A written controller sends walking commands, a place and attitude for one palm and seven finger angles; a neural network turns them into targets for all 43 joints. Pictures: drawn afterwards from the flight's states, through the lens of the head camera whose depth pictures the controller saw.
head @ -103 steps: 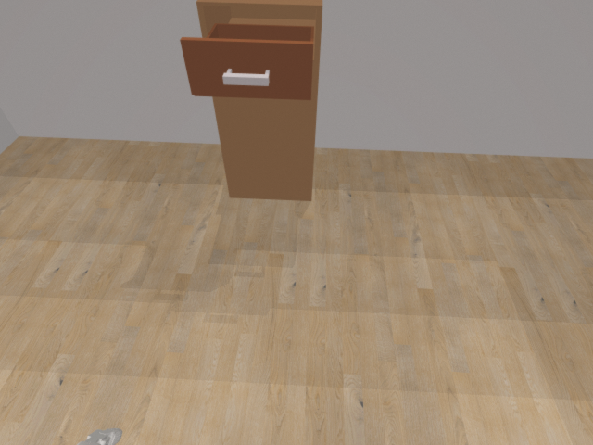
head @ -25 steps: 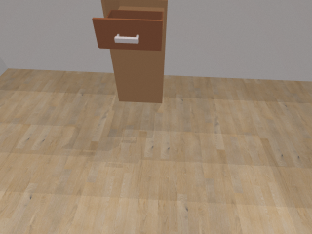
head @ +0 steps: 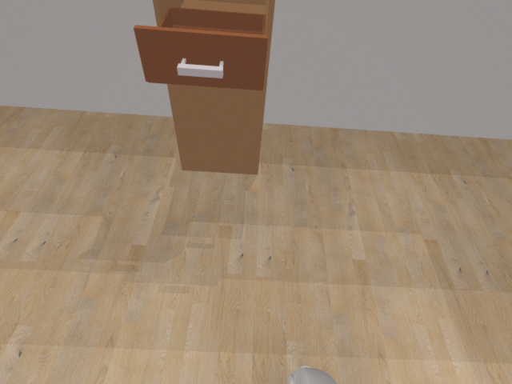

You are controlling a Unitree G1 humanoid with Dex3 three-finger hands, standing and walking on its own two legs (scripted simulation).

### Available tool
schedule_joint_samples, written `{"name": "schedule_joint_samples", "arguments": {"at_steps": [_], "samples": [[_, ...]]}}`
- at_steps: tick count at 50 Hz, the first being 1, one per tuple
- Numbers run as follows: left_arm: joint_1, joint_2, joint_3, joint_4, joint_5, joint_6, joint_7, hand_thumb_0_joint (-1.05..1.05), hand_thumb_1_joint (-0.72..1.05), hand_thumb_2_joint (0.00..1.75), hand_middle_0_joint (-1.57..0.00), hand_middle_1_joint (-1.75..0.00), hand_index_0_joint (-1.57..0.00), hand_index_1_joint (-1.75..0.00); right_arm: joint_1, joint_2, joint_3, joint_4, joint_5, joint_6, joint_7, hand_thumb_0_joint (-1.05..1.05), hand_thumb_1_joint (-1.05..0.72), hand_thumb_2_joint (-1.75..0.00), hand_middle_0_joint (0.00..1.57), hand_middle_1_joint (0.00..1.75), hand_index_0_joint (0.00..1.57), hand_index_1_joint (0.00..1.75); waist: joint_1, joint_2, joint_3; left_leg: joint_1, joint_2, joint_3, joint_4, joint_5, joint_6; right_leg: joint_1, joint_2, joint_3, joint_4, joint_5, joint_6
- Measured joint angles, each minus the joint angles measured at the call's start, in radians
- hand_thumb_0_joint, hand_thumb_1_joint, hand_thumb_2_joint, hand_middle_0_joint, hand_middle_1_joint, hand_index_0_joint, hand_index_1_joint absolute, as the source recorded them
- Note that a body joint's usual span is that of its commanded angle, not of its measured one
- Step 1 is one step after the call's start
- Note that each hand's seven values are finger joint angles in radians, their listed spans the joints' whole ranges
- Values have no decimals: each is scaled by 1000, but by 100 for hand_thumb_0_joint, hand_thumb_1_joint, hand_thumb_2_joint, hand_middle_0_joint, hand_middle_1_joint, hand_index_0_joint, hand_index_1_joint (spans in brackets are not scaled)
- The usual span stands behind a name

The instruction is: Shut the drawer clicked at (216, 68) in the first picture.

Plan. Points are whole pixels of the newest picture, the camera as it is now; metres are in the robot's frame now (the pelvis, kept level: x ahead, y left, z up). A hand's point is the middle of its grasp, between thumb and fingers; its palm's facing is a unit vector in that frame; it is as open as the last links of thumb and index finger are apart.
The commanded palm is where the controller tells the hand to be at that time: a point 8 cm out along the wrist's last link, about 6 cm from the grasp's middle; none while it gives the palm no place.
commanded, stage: walk to a spot facing it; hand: left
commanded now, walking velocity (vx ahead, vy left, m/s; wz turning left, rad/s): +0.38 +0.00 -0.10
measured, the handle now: (201, 67) +0.91 +0.19 +0.01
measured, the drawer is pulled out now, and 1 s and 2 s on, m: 0.30 0.30 0.30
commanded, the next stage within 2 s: take the last steps up to it in 0.40 s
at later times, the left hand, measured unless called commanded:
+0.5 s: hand (188, 333) +0.24 +0.13 -0.17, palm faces +0.11 -0.97 -0.21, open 7.2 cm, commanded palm none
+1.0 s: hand (175, 279) +0.35 +0.18 -0.18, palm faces +0.16 -0.98 -0.15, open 7.4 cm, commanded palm none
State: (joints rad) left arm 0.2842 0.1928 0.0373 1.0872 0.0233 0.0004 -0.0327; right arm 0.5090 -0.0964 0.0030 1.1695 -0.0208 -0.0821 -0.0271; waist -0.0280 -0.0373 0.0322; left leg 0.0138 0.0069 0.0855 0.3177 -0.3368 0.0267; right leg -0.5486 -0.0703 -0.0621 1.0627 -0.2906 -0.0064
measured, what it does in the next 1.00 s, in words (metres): walks ahead: right foot, then left foot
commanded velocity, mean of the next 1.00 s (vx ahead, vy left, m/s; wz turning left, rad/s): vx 0.29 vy -0.01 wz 0.05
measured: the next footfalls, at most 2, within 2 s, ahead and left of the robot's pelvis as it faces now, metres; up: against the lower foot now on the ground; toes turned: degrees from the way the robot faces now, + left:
right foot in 0.20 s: +0.26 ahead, -0.13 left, +0.00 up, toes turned -9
left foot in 0.72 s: +0.41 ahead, +0.09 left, +0.00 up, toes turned +15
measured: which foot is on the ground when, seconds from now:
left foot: down 0.00-0.22, up 0.24-0.70, down 0.72-1.00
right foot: up 0.00-0.18, down 0.20-0.74, up 0.76-1.00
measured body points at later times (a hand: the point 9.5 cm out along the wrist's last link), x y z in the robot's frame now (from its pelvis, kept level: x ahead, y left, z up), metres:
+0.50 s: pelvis +0.22 -0.06 +0.00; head +0.21 -0.06 +0.45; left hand +0.23 +0.18 -0.15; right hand +0.29 -0.29 -0.15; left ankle +0.28 +0.09 -0.66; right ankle +0.22 -0.12 -0.74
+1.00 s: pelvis +0.37 +0.01 +0.00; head +0.37 +0.03 +0.45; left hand +0.34 +0.23 -0.16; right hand +0.42 -0.23 -0.14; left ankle +0.37 +0.08 -0.74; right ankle +0.42 -0.14 -0.66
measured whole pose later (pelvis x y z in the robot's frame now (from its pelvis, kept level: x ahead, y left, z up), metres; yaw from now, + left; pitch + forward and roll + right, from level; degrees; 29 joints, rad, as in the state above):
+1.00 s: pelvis +0.37 +0.01 +0.00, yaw +4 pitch -2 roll +0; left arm 0.32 0.17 0.07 1.09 0.03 0.00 -0.01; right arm 0.28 -0.14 -0.04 1.06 -0.02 -0.07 -0.03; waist 0.03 -0.05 0.02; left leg -0.12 0.00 0.20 0.36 -0.21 0.07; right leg -0.55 -0.11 -0.04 1.10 -0.22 0.01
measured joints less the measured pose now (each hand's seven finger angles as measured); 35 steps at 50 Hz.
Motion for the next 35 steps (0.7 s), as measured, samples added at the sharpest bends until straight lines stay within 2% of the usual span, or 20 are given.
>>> {"name": "schedule_joint_samples", "arguments": {"at_steps": [4,7,9,10,11,13,14,15,17,21,26,30,35], "samples": [[-82,-1,6,-35,-5,-2,0,1,92,90,-20,-30,-20,-30,37,19,-1,32,-1,-2,-5,1,-91,-90,21,30,20,30,-9,9,31,86,6,11,-66,-19,-19,-46,-14,-33,-197,86,-3],[-139,-3,7,-56,-8,-12,-1,1,92,90,-20,-30,-20,-30,47,17,-6,47,-2,1,-5,1,-91,-90,21,30,20,30,-26,24,50,141,18,21,-67,-67,-40,-19,9,-63,-349,105,-27],[-165,-6,7,-73,-6,-28,0,1,92,90,-20,-30,-20,-30,55,12,-11,57,-1,5,-3,1,-91,-90,21,30,20,30,-30,38,54,152,37,21,6,-132,-52,36,36,-82,-423,115,-48],[-172,-6,8,-82,-2,-43,0,1,92,90,-20,-30,-20,-30,59,12,-14,62,1,9,-1,1,-91,-90,21,30,20,30,-27,38,53,129,46,18,105,-173,-51,73,43,-87,-457,154,-67],[-180,-8,11,-88,1,-60,5,1,92,90,-20,-30,-20,-30,50,10,-16,65,6,17,4,1,-91,-90,21,30,20,30,-19,43,56,66,61,9,278,-181,-39,73,47,-94,-424,166,-82],[-184,-14,14,-94,-6,-80,13,1,92,90,-20,-30,-20,-30,5,0,-21,55,14,32,8,1,-91,-90,21,30,20,30,-16,51,64,-104,62,-56,683,-162,-8,97,52,-110,-366,85,-93],[-178,-16,13,-91,-9,-81,17,0,91,90,-20,-30,-20,-30,-21,-7,-27,44,15,36,10,1,-91,-90,21,30,20,30,-14,52,63,-182,62,-70,827,-127,2,128,56,-116,-375,55,-93],[-167,-18,11,-86,-10,-81,21,0,91,90,-20,-30,-20,-30,-50,-15,-32,31,13,39,11,1,-91,-90,21,30,20,30,-11,51,56,-255,66,-74,922,-87,8,159,59,-121,-396,41,-91],[-137,-25,6,-68,-8,-79,30,0,91,90,-20,-30,-20,-30,-113,-33,-41,-7,6,45,10,1,-91,-90,20,30,20,30,-10,51,39,-384,83,-69,990,-21,8,222,65,-129,-458,48,-80],[-65,-22,13,-33,-6,-79,49,-1,94,90,-20,-30,-20,-30,-218,-65,-58,-86,-4,54,11,1,-92,-90,20,29,19,30,-10,65,-5,-566,110,-70,918,75,-10,326,78,-153,-572,53,-80],[18,-25,1,-5,-4,-76,47,0,94,90,-20,-30,-20,-30,-301,-78,-65,-141,-6,71,30,0,-92,-90,20,29,19,30,3,69,-34,-653,127,-45,772,184,-35,428,86,-194,-666,37,-65],[70,-40,-13,5,-2,-81,49,0,92,90,-20,-30,-20,-30,-351,-76,-58,-155,-5,73,42,0,-92,-90,20,29,19,30,37,58,-16,-606,120,-14,569,189,-31,479,82,-215,-689,7,-47],[142,-57,-19,33,0,-70,44,0,91,90,-20,-30,-20,-30,-382,-56,-42,-159,-9,58,49,0,-92,-90,20,29,19,30,84,42,9,-449,77,22,338,134,8,509,55,-219,-626,-80,-6]]}}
